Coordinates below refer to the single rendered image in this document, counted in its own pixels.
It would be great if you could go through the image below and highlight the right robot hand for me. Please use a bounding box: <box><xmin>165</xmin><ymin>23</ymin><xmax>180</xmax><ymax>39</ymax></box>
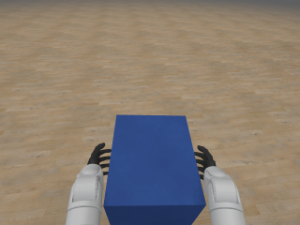
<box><xmin>194</xmin><ymin>145</ymin><xmax>217</xmax><ymax>180</ymax></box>

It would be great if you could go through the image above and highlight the carton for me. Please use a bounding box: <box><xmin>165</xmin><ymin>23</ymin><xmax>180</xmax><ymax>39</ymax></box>
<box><xmin>103</xmin><ymin>114</ymin><xmax>206</xmax><ymax>225</ymax></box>

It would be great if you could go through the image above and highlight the robot left forearm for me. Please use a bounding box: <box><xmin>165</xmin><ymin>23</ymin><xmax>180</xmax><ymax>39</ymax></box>
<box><xmin>65</xmin><ymin>163</ymin><xmax>104</xmax><ymax>225</ymax></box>

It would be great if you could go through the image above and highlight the left robot hand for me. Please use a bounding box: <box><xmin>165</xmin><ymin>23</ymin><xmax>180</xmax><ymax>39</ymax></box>
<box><xmin>87</xmin><ymin>142</ymin><xmax>112</xmax><ymax>175</ymax></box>

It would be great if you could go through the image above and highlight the robot right forearm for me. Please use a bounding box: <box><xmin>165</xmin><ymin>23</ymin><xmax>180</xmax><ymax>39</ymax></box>
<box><xmin>203</xmin><ymin>166</ymin><xmax>247</xmax><ymax>225</ymax></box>

